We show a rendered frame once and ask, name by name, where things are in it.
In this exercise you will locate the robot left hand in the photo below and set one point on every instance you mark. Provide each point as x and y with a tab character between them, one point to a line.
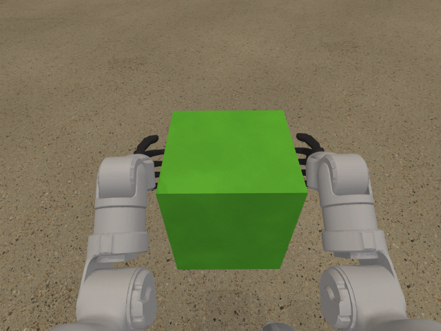
142	146

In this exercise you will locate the carton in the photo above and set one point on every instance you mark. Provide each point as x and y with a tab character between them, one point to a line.
230	189

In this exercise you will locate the robot left forearm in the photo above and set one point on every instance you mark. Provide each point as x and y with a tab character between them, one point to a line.
122	184

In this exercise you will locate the robot left upper arm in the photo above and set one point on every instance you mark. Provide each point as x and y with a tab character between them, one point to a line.
115	299

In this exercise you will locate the robot right forearm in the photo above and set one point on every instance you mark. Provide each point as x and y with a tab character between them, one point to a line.
346	199

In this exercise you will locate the robot right hand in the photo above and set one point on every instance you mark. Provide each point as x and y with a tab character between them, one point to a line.
311	142

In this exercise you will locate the robot right upper arm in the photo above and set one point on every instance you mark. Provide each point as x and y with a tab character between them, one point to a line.
366	298

